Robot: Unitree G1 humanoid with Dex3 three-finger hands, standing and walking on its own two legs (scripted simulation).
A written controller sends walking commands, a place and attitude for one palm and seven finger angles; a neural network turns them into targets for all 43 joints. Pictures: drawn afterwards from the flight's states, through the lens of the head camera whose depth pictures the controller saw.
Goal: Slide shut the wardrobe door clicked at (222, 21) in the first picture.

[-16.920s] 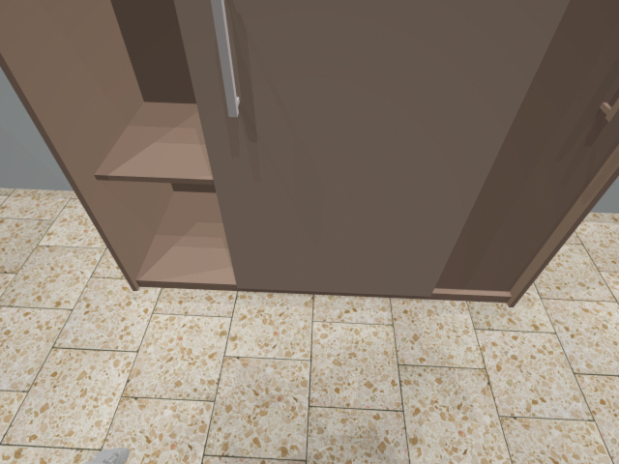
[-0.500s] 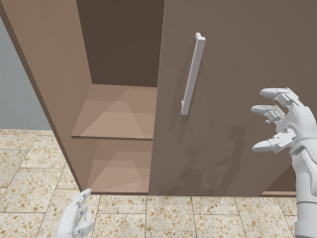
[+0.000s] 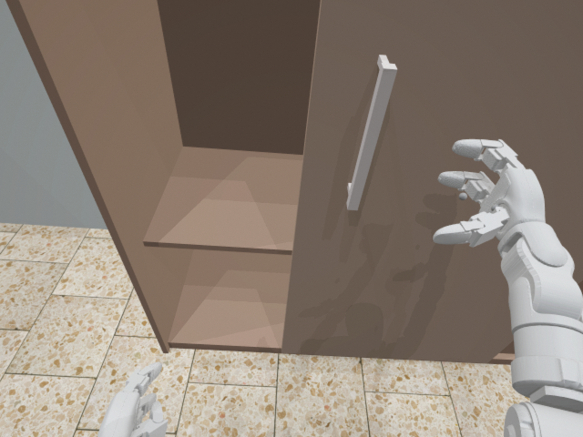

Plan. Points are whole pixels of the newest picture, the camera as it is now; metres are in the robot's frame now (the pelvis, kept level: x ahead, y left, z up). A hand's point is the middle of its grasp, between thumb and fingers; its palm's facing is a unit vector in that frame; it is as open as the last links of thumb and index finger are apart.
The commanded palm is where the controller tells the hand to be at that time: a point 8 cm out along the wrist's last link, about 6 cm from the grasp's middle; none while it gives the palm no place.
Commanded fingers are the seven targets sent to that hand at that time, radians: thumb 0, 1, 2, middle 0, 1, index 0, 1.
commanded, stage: move the hooked fingers beside the handle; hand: right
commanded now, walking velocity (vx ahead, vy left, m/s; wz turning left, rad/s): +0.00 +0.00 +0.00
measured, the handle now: (365, 141) +0.53 -0.08 +0.17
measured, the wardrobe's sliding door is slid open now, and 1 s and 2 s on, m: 0.39 0.39 0.39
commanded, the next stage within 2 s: feel for the door with the fingertips in 1.36 s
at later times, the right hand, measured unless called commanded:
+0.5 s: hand (415, 164) +0.45 -0.14 +0.18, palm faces -0.01 +1.00 -0.01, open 14.0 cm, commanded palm +0.44 -0.20 +0.17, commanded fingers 0.00 0.50 -0.30 0.30 1.20 0.30 1.20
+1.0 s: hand (415, 166) +0.46 -0.15 +0.17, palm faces +0.01 +1.00 -0.01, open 14.0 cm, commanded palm +0.44 -0.20 +0.17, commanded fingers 0.00 0.50 -0.30 0.30 1.20 0.30 1.20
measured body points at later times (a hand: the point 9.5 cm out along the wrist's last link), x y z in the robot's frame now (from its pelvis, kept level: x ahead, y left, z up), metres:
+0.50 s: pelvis +0.00 -0.01 +0.00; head +0.01 +0.01 +0.45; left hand +0.09 +0.25 -0.12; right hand +0.45 -0.20 +0.18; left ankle +0.00 +0.08 -0.74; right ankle +0.01 -0.11 -0.74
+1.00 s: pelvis +0.01 -0.01 +0.00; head +0.02 +0.00 +0.45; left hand +0.07 +0.25 -0.12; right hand +0.46 -0.20 +0.17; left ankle +0.00 +0.08 -0.74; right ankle +0.01 -0.11 -0.74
